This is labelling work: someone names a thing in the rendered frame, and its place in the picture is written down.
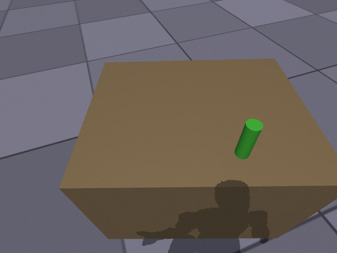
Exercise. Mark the can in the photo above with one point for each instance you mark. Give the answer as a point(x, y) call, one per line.
point(248, 138)

